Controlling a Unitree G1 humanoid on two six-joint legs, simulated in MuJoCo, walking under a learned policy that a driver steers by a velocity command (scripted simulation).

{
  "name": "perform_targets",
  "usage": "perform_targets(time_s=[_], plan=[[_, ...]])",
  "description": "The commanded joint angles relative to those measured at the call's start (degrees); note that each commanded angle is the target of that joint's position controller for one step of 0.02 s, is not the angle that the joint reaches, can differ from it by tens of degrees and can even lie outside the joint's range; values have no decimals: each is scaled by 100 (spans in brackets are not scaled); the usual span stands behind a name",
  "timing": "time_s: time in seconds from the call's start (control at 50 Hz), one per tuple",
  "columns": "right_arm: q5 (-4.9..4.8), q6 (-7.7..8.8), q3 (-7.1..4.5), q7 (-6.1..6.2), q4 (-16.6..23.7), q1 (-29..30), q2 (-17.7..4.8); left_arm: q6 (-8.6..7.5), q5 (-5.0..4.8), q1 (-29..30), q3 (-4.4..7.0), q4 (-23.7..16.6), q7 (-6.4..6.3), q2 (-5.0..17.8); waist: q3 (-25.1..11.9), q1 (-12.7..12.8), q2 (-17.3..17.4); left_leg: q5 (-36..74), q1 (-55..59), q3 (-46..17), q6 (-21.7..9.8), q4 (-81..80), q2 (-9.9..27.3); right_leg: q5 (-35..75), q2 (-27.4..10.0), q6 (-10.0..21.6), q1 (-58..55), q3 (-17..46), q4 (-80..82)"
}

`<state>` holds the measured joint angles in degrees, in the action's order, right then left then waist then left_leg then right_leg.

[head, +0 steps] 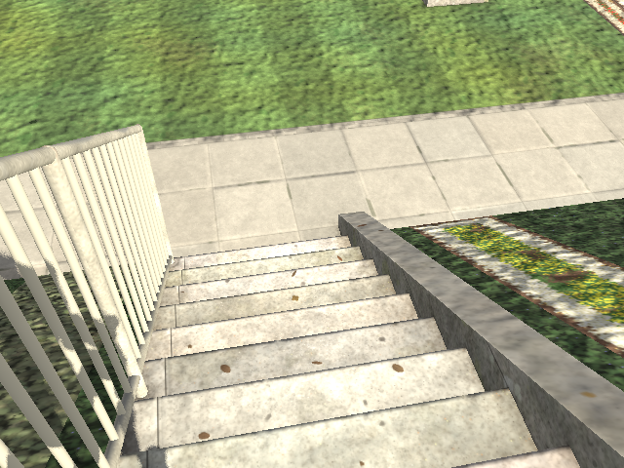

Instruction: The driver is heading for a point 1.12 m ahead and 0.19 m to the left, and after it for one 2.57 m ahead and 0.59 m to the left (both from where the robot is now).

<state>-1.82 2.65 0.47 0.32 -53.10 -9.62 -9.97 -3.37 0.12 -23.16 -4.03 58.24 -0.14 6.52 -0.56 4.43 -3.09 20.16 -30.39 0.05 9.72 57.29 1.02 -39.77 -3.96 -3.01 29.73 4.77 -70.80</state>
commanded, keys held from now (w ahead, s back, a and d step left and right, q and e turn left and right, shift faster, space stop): no key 0.36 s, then w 0.28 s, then w+q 0.36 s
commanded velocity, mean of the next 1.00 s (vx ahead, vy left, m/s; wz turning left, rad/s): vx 0.22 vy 0.00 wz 0.10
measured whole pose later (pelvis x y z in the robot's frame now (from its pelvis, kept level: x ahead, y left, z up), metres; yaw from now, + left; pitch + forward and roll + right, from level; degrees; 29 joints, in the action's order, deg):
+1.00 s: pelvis +0.05 -0.03 +0.02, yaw +6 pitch +4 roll +1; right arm 4.4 2.1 -0.2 -4.3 -50.4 -12.9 -16.1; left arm -8.1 6.4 -27.5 -3.7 55.6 0.3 11.3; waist -3.3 3.1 0.6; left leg 17.4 -41.8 -8.3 -1.1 48.6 -1.7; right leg -43.9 1.3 5.7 17.5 -8.4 -57.0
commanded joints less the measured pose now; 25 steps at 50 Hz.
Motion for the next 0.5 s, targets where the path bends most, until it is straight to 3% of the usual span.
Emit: perform_targets(time_s=[0.02, 0.04, 0.06, 0.08, 0.1, 0.12, 0.14, 0.16, 0.18, 0.2, 0.22, 0.24, 0.26, 0.28, 0.3, 0.32, 0.34, 0.36, 0.38, 0.4, 0.42, 0.46, 0.5], plan=[[-61, 33, -308, 253, 29, -610, -1129, 33, -16, 414, 444, -315, -188, 1293, 907, -558, 37, -7, 699, 4, -632, -2612, -97, 2361, 242, 111, 405, -842, 1193], [-26, 59, -301, 217, -28, -783, -1098, 54, -8, 408, 479, -273, -199, 1189, 841, -556, -40, 548, 844, -95, -672, -2904, -37, 2630, 248, 159, 172, -924, 999], [23, -11, -325, 111, -268, -1272, -803, 119, 4, 302, 470, -173, -233, 1065, 499, -734, 198, 1260, 1435, 285, -575, -3436, -150, 1874, 103, 393, -89, -896, 695], [1104, -5, -282, -272, 49, -501, -467, -60, 199, 468, 63, -367, -63, 116, 1267, -512, -971, -1412, -335, 314, -959, -5150, 444, 1036, -734, 269, -1119, 419, 823], [177, -80, -377, -147, -251, -440, -483, 194, 50, -112, 533, -140, -219, 904, 524, 88, 448, 595, 1591, 729, -692, -4813, -207, 2099, -167, 772, -801, -697, 661], [-28, -157, -314, -124, -294, -1034, -149, 380, 76, -13, 607, -223, -365, 1282, 313, -262, -28, 673, 2417, 839, -828, -5188, -115, 2522, -174, 968, -503, -556, 431], [53, -205, -390, -120, -547, -2015, -343, 490, 19, 139, 606, -142, -426, 1093, -26, -573, -267, 728, 3376, 943, -893, -4606, 41, 2532, -51, 1004, -3, -636, 1], [55, -181, -404, -188, -768, -2770, -552, 533, -55, 212, 615, -232, -408, 868, -403, -876, -3, 1619, 4023, 224, -963, -4157, 543, 1662, 229, 942, 439, -711, -949], [200, -121, -323, -269, -835, -3080, -942, 623, -215, 880, 589, -577, -358, 440, 38, -1085, 1258, 3726, 3885, -320, -1164, -3187, 1050, -1168, 968, 751, 1752, -1140, -3119], [281, -77, -251, -270, -730, -2674, -1129, 663, -202, 679, 538, -777, -357, 185, -9, -526, 1439, 3489, 3801, -848, -1497, -2598, 1481, -1183, 814, 832, 2445, -584, -3988], [279, -91, -278, -247, -572, -2544, -1199, 671, -103, 633, 505, -700, -390, 274, -284, -499, 1314, 2587, 3713, -1052, -1917, -2529, 1708, -888, 746, 891, 2930, -416, -4691], [174, -63, -271, -211, -494, -2581, -1197, 690, 0, 776, 447, -715, -421, 336, -434, -565, 1204, 1874, 3517, -1174, -2090, -2531, 1733, -568, 802, 916, 3222, -314, -5342], [153, -77, -247, -141, -353, -2343, -1252, 689, 65, 934, 409, -832, -416, 365, -622, -495, 1101, 657, 3127, -1552, -2550, -2805, 1987, -244, 701, 789, 3270, -224, -5536], [71, -100, -314, 8, -218, -1967, -1607, 735, 75, 1403, 334, -1216, -400, 274, -492, -591, 1933, -1524, 2393, -2531, -3057, -3637, 2562, 343, 438, 526, 3338, -50, -5395], [127, -155, -179, 59, -116, -1657, -1176, 814, 111, 1964, 401, -1320, -416, 673, -190, -590, 1295, -2189, 1845, -2362, -3061, -4015, 2363, 757, 382, 404, 3199, -25, -5380], [176, -227, -84, 77, -44, -1506, -960, 902, 102, 2047, 428, -1317, -418, 792, -87, -578, 1026, -2489, 1368, -2086, -2935, -4108, 2069, 776, 466, 336, 2806, -190, -5322], [217, -260, -35, 108, 47, -1485, -941, 969, 62, 2013, 427, -1323, -407, 794, -82, -559, 943, -2486, 1136, -1890, -2876, -4135, 1954, 655, 561, 305, 2556, -250, -5380], [170, -207, 27, 180, -35, -1649, -795, 1005, 135, 2096, 395, -1414, -388, 752, 118, -600, 683, -2864, 1239, -1901, -2704, -3966, 1831, 1155, 555, 225, 2828, 113, -5328], [128, -203, 57, 208, -119, -1842, -752, 1023, 137, 1904, 346, -1351, -375, 621, 60, -633, 760, -3522, 1303, -1697, -2551, -3962, 1582, 1172, 665, 190, 2859, 39, -5362], [155, -243, 47, 174, -42, -1930, -904, 1040, 50, 1681, 328, -1266, -346, 610, -57, -638, 1054, -3776, 1066, -1445, -2579, -4319, 1501, 578, 705, 252, 2380, -456, -5404], [161, -246, 5, 178, -9, -1983, -1010, 1029, 50, 1743, 323, -1350, -321, 663, 9, -720, 1156, -4034, 1065, -1415, -2619, -4558, 1470, 375, 713, 280, 2257, -593, -5479], [236, -329, -1, 223, 29, -1870, -1072, 975, -6, 2019, 300, -1567, -296, 628, 251, -760, 1043, -3974, 1076, -1366, -2705, -4916, 1514, 258, 562, 306, 2029, -692, -5088], [221, -334, -65, 286, 26, -1990, -1166, 877, 71, 1912, 238, -1650, -256, 547, 109, -785, 903, -3962, 1433, -1203, -2686, -4804, 1443, -166, 466, 425, 1811, -739, -4556]])
Next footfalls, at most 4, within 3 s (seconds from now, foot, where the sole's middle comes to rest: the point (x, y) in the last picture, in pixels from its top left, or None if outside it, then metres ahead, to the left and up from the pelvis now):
0.16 left None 0.13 0.15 -0.86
0.60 right None -0.04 -0.09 -0.68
1.22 left None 0.14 0.09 -0.86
1.56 right None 0.48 -0.03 -1.05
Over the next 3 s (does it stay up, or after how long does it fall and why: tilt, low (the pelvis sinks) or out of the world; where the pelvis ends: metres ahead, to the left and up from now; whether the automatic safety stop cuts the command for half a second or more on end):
stays up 1.07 0.19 -0.70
